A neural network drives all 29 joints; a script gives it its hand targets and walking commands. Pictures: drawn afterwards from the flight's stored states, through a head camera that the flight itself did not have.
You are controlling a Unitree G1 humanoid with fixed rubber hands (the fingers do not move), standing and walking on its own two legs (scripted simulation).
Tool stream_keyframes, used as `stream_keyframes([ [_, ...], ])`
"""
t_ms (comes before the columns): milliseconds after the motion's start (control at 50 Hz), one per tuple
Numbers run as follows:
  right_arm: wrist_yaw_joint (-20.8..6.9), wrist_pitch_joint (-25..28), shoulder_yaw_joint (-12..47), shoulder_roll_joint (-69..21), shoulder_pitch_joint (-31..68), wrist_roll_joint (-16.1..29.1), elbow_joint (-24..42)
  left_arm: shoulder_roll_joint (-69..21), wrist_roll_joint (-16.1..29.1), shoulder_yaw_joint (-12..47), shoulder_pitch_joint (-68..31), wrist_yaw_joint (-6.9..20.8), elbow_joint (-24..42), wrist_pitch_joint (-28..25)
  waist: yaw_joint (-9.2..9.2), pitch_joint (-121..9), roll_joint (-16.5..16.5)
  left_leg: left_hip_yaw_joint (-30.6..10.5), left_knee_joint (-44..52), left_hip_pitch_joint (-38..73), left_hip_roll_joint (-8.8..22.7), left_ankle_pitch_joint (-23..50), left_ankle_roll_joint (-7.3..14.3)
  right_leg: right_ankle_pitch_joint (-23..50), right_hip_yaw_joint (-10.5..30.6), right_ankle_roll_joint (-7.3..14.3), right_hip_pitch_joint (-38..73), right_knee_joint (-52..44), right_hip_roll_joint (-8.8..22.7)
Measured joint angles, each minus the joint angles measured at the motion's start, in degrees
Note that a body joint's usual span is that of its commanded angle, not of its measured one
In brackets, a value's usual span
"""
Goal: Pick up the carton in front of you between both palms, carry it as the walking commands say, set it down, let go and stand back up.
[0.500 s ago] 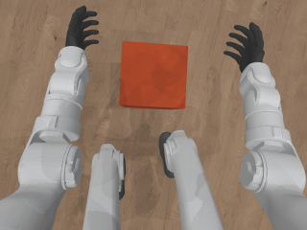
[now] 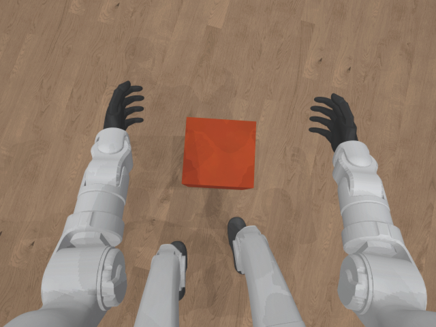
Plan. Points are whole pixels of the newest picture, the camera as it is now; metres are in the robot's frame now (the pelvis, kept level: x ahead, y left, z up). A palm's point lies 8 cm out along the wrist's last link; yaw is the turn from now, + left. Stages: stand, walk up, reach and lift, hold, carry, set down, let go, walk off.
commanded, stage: let go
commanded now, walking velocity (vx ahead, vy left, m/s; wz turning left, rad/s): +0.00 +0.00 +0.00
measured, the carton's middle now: (218, 158) +0.45 -0.07 -0.53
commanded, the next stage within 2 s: stand in 1.12 s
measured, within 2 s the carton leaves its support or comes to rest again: neither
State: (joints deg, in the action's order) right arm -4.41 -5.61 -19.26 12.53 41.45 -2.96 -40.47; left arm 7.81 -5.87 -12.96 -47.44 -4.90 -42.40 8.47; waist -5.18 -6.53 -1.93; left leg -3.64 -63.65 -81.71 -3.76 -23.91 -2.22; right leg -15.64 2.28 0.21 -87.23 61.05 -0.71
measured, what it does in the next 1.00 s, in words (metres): rises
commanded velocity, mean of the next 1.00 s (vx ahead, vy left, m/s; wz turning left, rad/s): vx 0.00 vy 0.00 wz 0.00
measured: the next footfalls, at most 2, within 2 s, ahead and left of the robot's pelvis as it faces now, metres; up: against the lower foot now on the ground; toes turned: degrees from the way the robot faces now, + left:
none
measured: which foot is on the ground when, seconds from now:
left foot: down 0.00-1.00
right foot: down 0.00-1.00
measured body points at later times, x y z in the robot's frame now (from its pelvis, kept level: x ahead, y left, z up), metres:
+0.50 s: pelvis +0.07 +0.00 +0.10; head +0.18 +0.00 +0.54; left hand +0.32 +0.20 +0.00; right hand +0.26 -0.25 +0.02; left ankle +0.03 +0.13 -0.62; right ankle +0.09 -0.11 -0.62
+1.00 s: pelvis +0.08 +0.03 +0.12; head +0.10 +0.02 +0.57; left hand +0.27 +0.25 +0.04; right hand +0.25 -0.21 +0.04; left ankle +0.03 +0.13 -0.62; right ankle +0.09 -0.11 -0.62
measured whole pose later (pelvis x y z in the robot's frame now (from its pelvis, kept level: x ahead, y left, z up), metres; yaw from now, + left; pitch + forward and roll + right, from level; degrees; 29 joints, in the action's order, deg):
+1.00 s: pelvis +0.08 +0.03 +0.12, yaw -3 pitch -4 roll -1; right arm -3.9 -8.2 -2.8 12.4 -12.5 -1.2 -23.7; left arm 11.7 -0.4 -1.9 12.4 3.3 -24.8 6.4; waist 0.2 5.5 -1.8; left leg -3.2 -25.6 -2.5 -1.5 -19.3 1.4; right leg -12.6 3.1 -1.4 -8.1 24.3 -0.8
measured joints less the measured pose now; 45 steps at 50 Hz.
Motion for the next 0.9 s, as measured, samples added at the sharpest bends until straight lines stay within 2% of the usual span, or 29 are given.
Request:
stream_keyframes([
  [100, -1.55, 0.41, 3.90, -0.01, -10.85, -0.86, 4.31, -2.32, -0.63, 1.19, 13.04, -0.87, 6.45, -0.87, 0.37, 1.66, 0.72, -0.54, 7.24, 10.57, 0.38, 1.35, -0.22, 0.54, -0.30, 0.58, 10.24, -6.08, -0.02],
  [180, -1.99, 1.32, 7.24, 0.69, -18.78, 0.45, 6.90, -2.19, 0.14, 2.61, 21.71, -0.15, 9.46, -2.31, 0.47, 2.98, 1.29, -0.98, 12.06, 19.21, 1.04, 1.91, -0.32, 0.77, -0.66, 0.98, 18.75, -10.44, -0.39],
  [380, -0.70, 4.80, 13.24, -0.36, -36.94, 3.72, 11.51, 0.04, 1.85, 5.30, 37.60, 3.07, 10.06, -7.26, 1.02, 3.66, 2.48, -1.18, 22.48, 38.82, 2.61, 2.90, -0.04, 1.41, -0.74, 1.13, 38.26, -20.38, -1.35],
  [540, 0.42, 5.97, 16.65, -1.14, -50.25, 4.54, 15.70, 1.64, 2.82, 7.31, 50.50, 5.10, 12.64, -9.23, 2.00, 6.28, 2.97, -0.84, 32.03, 56.67, 3.01, 4.86, 1.28, 3.27, -0.17, 0.25, 56.39, -30.24, -1.25],
  [740, 0.38, 2.51, 17.16, -0.12, -55.08, 3.46, 15.88, 3.97, 5.12, 9.98, 59.62, 7.36, 15.91, -6.24, 4.72, 8.86, 0.97, 0.22, 38.17, 73.15, 2.49, 5.52, 3.20, 4.30, 0.89, -1.33, 73.19, -37.23, -0.39],
  [900, 0.22, -1.02, 16.52, -0.16, -53.88, 2.05, 16.03, 4.12, 5.70, 10.89, 60.42, 8.50, 17.57, -2.65, 5.32, 11.16, -0.11, 0.42, 38.21, 78.25, 2.05, 4.87, 3.85, 3.41, 0.91, -1.85, 78.26, -37.09, 0.11],
])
